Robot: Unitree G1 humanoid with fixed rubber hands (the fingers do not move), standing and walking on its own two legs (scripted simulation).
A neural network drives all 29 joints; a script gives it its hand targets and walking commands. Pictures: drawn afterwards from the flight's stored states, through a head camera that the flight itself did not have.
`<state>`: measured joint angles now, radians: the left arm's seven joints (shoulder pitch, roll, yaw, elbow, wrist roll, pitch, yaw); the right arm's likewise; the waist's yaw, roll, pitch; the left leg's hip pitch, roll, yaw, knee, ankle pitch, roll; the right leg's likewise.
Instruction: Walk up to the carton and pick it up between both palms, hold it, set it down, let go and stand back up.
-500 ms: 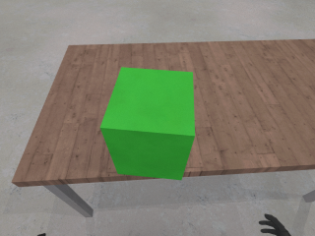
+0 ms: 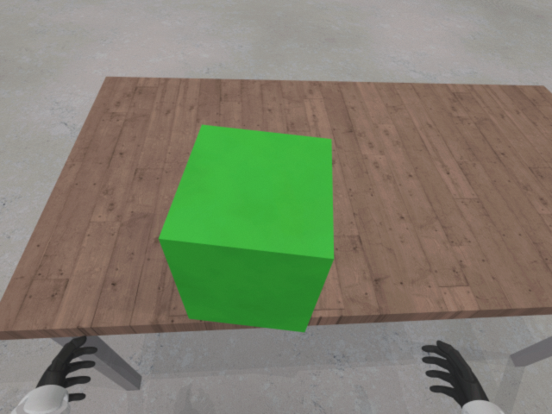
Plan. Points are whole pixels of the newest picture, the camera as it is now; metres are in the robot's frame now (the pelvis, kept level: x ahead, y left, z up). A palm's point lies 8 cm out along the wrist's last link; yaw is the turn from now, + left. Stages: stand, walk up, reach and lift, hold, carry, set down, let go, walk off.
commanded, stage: reach and lift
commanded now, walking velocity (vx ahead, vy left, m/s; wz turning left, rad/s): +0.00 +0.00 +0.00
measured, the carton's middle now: (256, 234) +0.38 +0.03 +0.02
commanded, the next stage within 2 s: none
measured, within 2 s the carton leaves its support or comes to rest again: neither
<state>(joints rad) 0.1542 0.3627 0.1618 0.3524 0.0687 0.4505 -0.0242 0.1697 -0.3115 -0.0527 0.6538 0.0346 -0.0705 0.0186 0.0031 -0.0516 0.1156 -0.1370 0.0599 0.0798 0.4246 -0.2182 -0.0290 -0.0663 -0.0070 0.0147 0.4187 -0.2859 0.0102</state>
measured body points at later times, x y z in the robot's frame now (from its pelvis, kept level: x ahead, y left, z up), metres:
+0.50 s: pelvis +0.00 +0.01 +0.01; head +0.01 +0.02 +0.46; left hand +0.18 +0.28 -0.03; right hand +0.16 -0.22 -0.03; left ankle +0.01 +0.13 -0.74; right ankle -0.03 -0.12 -0.74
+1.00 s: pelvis +0.00 +0.02 +0.01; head +0.01 +0.03 +0.46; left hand +0.18 +0.27 +0.02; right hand +0.17 -0.17 +0.02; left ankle +0.01 +0.13 -0.74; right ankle -0.03 -0.12 -0.74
